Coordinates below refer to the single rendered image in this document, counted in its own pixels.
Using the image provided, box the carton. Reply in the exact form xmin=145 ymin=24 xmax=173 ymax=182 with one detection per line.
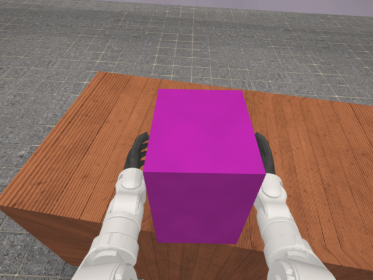
xmin=143 ymin=89 xmax=266 ymax=244

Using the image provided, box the left robot upper arm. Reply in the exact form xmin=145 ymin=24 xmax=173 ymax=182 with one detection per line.
xmin=72 ymin=261 xmax=138 ymax=280

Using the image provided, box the right robot forearm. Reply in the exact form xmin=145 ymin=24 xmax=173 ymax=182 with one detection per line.
xmin=254 ymin=173 xmax=327 ymax=269

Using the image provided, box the robot left hand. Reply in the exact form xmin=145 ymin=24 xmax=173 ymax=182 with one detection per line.
xmin=124 ymin=132 xmax=150 ymax=169

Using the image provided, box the pedestal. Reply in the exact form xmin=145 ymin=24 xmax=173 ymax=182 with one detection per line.
xmin=0 ymin=71 xmax=373 ymax=280

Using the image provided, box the robot right hand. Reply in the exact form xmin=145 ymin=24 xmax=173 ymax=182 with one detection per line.
xmin=255 ymin=132 xmax=276 ymax=175

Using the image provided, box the right robot upper arm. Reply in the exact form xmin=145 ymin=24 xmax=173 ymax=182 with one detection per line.
xmin=267 ymin=258 xmax=336 ymax=280

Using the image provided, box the left robot forearm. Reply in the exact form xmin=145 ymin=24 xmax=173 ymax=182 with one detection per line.
xmin=72 ymin=168 xmax=146 ymax=278

